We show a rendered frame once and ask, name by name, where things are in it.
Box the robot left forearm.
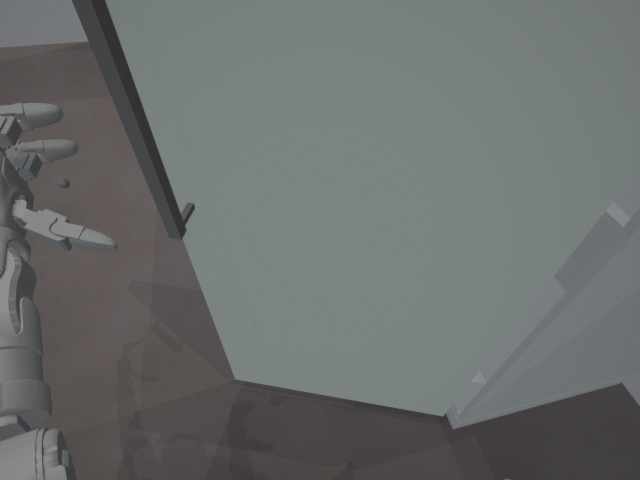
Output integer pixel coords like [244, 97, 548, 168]
[0, 227, 52, 441]

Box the fridge door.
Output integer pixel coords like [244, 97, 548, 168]
[105, 0, 640, 416]

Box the robot left hand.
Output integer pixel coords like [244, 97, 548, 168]
[0, 103, 117, 252]

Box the left robot upper arm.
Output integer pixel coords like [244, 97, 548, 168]
[0, 427, 77, 480]

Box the handle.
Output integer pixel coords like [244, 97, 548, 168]
[72, 0, 195, 240]

